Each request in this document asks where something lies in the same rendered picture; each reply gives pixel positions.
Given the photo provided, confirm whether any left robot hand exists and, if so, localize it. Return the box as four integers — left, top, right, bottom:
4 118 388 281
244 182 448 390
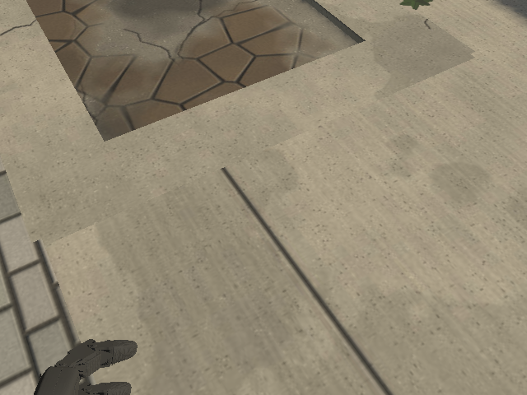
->
34 339 138 395

